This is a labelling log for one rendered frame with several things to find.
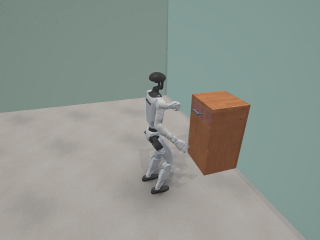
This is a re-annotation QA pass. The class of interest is robot left forearm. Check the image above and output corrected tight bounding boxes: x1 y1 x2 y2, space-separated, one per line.
165 103 171 110

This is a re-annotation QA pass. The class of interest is right robot upper arm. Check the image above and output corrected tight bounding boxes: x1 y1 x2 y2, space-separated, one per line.
154 98 167 131

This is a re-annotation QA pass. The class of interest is handle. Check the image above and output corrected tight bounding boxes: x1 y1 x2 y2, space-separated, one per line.
192 109 203 116

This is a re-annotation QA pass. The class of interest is robot right forearm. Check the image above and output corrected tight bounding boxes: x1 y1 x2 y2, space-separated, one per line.
157 124 179 144

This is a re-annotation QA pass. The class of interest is left robot hand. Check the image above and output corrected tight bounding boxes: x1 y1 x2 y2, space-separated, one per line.
170 101 181 111

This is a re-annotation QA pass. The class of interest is drawer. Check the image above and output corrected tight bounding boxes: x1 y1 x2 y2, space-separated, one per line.
192 99 212 127

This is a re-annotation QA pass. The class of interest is humanoid robot head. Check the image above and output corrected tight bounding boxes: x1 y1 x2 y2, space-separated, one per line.
148 72 166 98

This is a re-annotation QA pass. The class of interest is cabinet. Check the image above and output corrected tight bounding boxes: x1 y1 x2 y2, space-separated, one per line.
187 90 251 176

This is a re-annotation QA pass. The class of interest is right robot hand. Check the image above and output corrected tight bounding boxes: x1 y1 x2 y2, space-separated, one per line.
175 139 190 153

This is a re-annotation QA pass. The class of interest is right robot thigh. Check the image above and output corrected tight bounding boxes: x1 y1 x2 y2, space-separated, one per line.
151 137 173 169

